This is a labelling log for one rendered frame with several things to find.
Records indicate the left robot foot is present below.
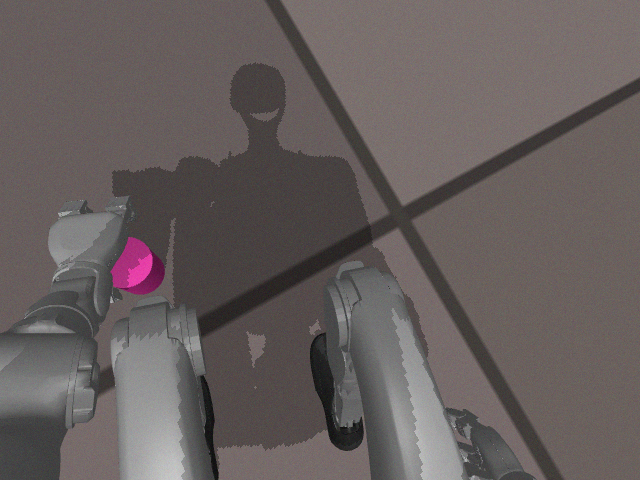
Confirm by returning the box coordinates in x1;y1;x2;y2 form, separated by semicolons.
200;376;219;480

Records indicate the can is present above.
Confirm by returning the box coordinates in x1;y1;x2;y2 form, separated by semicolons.
111;237;165;295

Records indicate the left robot hand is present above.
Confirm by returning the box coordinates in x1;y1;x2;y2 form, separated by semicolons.
48;196;138;303

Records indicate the right robot hand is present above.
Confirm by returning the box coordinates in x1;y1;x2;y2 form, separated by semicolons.
445;407;524;480

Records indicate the left robot arm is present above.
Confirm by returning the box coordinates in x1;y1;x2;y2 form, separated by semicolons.
0;261;113;480

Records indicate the right robot foot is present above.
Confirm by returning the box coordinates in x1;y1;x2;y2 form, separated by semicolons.
310;333;364;451

